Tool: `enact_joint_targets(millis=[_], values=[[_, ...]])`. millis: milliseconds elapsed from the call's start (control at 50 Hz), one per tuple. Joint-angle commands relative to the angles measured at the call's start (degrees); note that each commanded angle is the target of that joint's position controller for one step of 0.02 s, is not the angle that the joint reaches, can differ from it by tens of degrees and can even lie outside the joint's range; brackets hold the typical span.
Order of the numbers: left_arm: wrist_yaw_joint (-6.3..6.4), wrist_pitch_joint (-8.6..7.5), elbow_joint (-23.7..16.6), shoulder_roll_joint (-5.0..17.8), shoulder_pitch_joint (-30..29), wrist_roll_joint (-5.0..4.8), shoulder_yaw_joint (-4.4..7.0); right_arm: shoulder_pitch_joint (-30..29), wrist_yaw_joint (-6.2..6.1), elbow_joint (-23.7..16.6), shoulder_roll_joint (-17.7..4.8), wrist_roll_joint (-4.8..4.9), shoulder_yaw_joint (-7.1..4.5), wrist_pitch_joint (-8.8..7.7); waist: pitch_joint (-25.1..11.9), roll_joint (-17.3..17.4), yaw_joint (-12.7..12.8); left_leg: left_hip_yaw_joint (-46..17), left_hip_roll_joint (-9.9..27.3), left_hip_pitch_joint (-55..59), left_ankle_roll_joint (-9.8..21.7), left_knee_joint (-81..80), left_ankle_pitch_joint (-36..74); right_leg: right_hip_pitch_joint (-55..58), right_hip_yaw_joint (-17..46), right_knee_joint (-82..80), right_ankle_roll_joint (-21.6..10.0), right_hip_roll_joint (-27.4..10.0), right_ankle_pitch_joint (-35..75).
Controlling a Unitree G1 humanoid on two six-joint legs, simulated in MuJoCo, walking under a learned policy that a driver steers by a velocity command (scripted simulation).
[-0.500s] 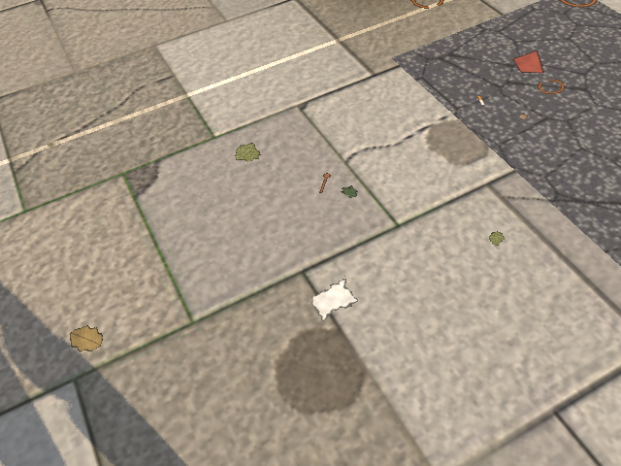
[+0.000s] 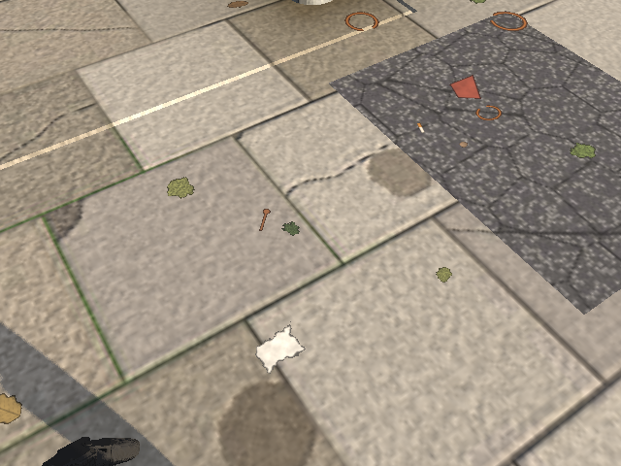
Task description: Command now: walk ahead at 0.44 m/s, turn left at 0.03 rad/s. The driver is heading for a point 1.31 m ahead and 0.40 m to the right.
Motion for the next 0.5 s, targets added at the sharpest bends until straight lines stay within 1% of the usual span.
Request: enact_joint_targets(millis=[20,40,60,80,100,120,140,160,180,200,220,240,280,300,340,380,440,460,500], values=[[0.90,-0.71,-1.7,8.5,7.0,0.13,3.20,-3.3,-0.27,-3.3,-9.7,-0.15,-2.27,-0.43,-2.1,6.6,8.9,-3.5,10.5,-9.9,8.0,9.8,35.9,17.6,-2.5,-2.1,-3.5,3.0,-1.1],[1.48,-0.55,0.3,10.9,16.5,0.14,4.18,-2.7,-0.48,-3.8,-7.5,-0.99,-1.34,-0.35,-9.4,4.1,13.1,-0.9,7.6,-17.4,5.9,24.0,33.6,32.1,1.9,-0.7,-5.7,-1.1,-2.0],[1.61,-0.28,1.2,17.5,22.6,1.76,5.41,2.9,-0.55,-6.0,-1.5,-0.70,0.47,-1.02,-18.8,-13.2,11.6,2.3,-1.7,-36.6,0.9,48.4,9.6,49.6,30.0,-7.6,-14.4,-16.6,-18.8],[1.16,-0.59,1.3,13.2,22.4,1.14,4.02,1.3,-0.50,-5.4,-4.0,0.14,0.10,-2.18,-19.7,-15.3,11.9,-5.7,-3.5,-43.0,1.1,57.0,-10.4,48.2,46.3,-18.6,-15.6,-19.4,-29.1],[1.33,-0.64,1.2,10.4,17.7,0.90,2.98,-3.4,0.04,-6.3,-8.0,1.75,-1.15,-2.57,-10.5,-10.8,10.9,-5.0,0.2,-48.4,1.9,60.6,-7.1,41.5,39.3,-19.2,-13.4,-19.0,-30.9],[1.44,-0.54,0.7,9.2,14.4,1.01,2.59,-7.0,0.16,-6.9,-8.2,1.61,-0.99,-2.81,-5.5,-5.8,9.6,-3.0,3.1,-48.0,2.8,59.3,-2.5,34.4,32.0,-19.1,-12.2,-17.0,-24.7],[1.37,-0.51,0.6,8.0,11.9,1.48,2.29,-8.8,0.11,-7.0,-7.3,0.55,-0.94,-2.90,-2.5,-2.7,8.1,-2.2,4.9,-46.6,2.9,56.0,1.5,28.4,26.5,-19.9,-11.7,-14.5,-18.3],[1.35,-0.80,0.3,6.7,10.1,2.15,1.87,-8.2,0.10,-6.5,-6.6,0.00,-1.09,-2.52,-1.6,-3.7,6.3,-2.6,6.6,-43.5,3.0,53.4,4.7,24.1,22.1,-21.2,-11.1,-12.1,-13.4],[1.37,-1.05,0.2,6.2,9.0,2.23,1.79,-6.9,0.22,-5.7,-5.7,-0.06,-0.98,-2.00,-1.7,-4.8,5.3,-2.4,7.1,-41.0,2.7,52.4,6.7,21.6,19.6,-22.7,-11.4,-11.0,-10.8],[1.42,-1.51,0.5,6.0,8.9,1.95,1.79,-6.2,0.21,-5.2,-4.8,-0.18,-0.81,-1.50,-1.8,-4.7,4.7,-1.8,7.1,-40.2,2.2,51.6,7.7,20.3,17.6,-23.8,-12.0,-10.5,-8.0],[1.45,-1.91,1.0,6.1,9.1,1.61,1.82,-6.5,0.10,-5.2,-4.3,-0.39,-0.74,-1.05,-1.1,-4.2,4.3,-1.5,7.3,-40.5,1.6,50.2,8.9,19.2,15.6,-24.9,-12.5,-10.2,-5.9],[1.54,-2.16,1.6,6.5,9.5,1.47,1.92,-8.0,-0.06,-5.7,-4.2,-0.68,-0.71,-0.80,0.0,-3.4,4.3,-1.4,7.5,-42.1,0.9,48.1,10.9,18.8,14.1,-25.9,-12.9,-10.1,-4.2],[1.91,-2.15,2.6,7.0,11.1,1.35,2.07,-12.3,-0.22,-7.1,-3.9,-1.18,-0.54,-0.97,1.8,-1.9,5.3,-1.3,7.8,-45.6,-0.3,41.8,16.1,20.0,11.9,-26.9,-13.1,-9.9,-0.7],[2.09,-1.97,3.0,7.3,11.7,1.23,2.10,-14.2,-0.10,-7.6,-3.5,-1.22,-0.36,-1.27,2.2,-1.6,5.9,-1.0,7.6,-45.9,-0.5,37.9,19.2,20.7,10.3,-27.0,-12.6,-9.3,1.0],[2.47,-1.56,3.7,7.9,13.0,0.97,2.18,-18.2,0.42,-8.5,-2.4,-1.01,0.12,-1.98,2.8,-1.6,7.4,0.3,6.5,-44.2,-0.6,29.6,25.1,21.1,7.2,-26.9,-11.3,-8.0,3.5],[2.77,-1.15,4.8,8.8,15.6,0.64,2.35,-22.5,1.11,-9.6,-1.6,-0.71,0.58,-2.55,3.5,-1.1,9.3,1.7,5.2,-42.4,-0.5,23.5,28.6,22.1,5.8,-26.8,-10.9,-8.1,3.9],[2.90,-0.20,6.7,9.4,19.0,0.29,2.52,-27.2,2.23,-11.3,-1.7,-0.27,0.73,-3.02,4.5,-1.0,10.8,1.8,4.0,-42.9,0.5,18.3,28.4,27.4,6.0,-25.0,-10.8,-10.2,5.3],[2.97,0.20,7.2,9.5,19.6,0.21,2.59,-28.2,2.60,-11.9,-2.0,-0.19,0.68,-3.12,4.6,-1.1,10.8,1.6,3.7,-43.4,1.1,16.9,27.0,29.7,6.2,-24.0,-10.6,-11.1,6.6],[3.20,0.92,7.9,10.0,19.9,0.07,2.86,-28.5,3.21,-12.5,-2.9,-0.23,0.42,-3.25,3.9,-1.8,9.8,1.6,2.9,-42.8,2.6,14.9,22.5,33.9,6.7,-21.0,-9.7,-12.7,11.6]])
